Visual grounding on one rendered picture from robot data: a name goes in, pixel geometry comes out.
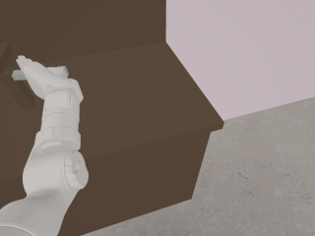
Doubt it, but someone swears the left robot upper arm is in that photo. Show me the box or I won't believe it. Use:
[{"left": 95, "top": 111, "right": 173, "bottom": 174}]
[{"left": 0, "top": 148, "right": 89, "bottom": 236}]

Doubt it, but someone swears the counter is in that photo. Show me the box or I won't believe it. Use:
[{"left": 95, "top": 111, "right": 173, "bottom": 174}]
[{"left": 0, "top": 0, "right": 224, "bottom": 236}]

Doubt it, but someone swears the robot left forearm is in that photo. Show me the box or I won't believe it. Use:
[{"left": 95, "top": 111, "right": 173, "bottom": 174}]
[{"left": 23, "top": 75, "right": 84, "bottom": 192}]

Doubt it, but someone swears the tap lever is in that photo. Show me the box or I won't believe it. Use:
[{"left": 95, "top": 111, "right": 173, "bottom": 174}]
[{"left": 12, "top": 66, "right": 69, "bottom": 81}]

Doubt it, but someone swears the robot left hand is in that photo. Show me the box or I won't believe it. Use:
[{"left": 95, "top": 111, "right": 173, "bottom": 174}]
[{"left": 16, "top": 55, "right": 67, "bottom": 100}]

